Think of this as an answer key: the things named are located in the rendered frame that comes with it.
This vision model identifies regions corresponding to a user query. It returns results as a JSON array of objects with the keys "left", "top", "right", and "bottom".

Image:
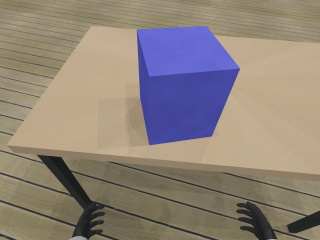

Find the right robot hand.
[{"left": 236, "top": 201, "right": 277, "bottom": 240}]

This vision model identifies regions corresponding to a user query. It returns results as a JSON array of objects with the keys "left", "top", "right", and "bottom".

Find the left robot hand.
[{"left": 72, "top": 201, "right": 105, "bottom": 240}]

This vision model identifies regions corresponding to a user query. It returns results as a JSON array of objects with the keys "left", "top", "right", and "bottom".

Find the carton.
[{"left": 137, "top": 26, "right": 240, "bottom": 146}]

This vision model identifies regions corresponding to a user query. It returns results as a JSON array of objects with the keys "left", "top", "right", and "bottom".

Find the table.
[{"left": 7, "top": 26, "right": 320, "bottom": 233}]

